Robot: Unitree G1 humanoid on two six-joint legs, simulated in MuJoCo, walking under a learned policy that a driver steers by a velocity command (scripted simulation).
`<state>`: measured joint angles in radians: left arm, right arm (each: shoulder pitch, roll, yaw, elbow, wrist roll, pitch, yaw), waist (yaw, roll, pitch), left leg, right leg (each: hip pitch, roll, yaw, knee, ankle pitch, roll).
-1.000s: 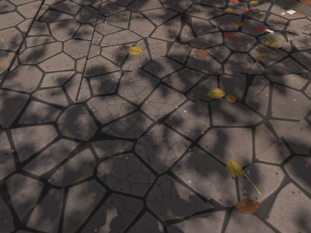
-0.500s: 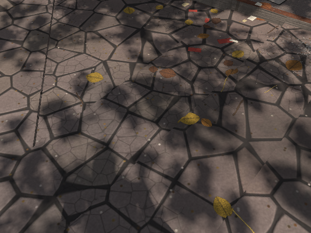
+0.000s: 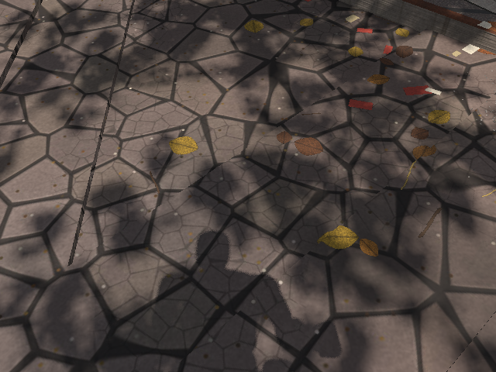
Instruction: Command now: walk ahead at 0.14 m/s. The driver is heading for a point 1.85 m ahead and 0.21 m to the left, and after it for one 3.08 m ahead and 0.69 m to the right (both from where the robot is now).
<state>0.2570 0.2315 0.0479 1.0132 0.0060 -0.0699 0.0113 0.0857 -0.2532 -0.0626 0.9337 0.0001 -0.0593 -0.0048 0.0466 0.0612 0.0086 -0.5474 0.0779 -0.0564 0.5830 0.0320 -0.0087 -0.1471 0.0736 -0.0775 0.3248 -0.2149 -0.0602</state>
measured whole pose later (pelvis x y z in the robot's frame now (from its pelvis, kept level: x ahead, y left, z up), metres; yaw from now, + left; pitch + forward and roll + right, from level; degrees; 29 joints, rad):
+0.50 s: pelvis +0.08 +0.02 -0.03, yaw +0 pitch +1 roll -2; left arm 0.22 0.21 0.05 1.07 0.01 0.00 0.04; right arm 0.17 -0.21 -0.04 0.99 -0.01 0.00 -0.02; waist 0.03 0.05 0.01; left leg -0.31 0.02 -0.02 0.47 -0.17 0.02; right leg -0.30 -0.01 -0.03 0.71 -0.42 0.04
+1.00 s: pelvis +0.08 +0.02 -0.03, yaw +0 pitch +0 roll -2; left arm 0.22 0.17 0.05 1.10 0.00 -0.01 0.06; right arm 0.21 -0.20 -0.04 1.00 -0.01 0.02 -0.03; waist 0.03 0.03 0.03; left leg -0.29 0.01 -0.02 0.49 -0.20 0.01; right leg -0.28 -0.02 -0.02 0.73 -0.45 0.03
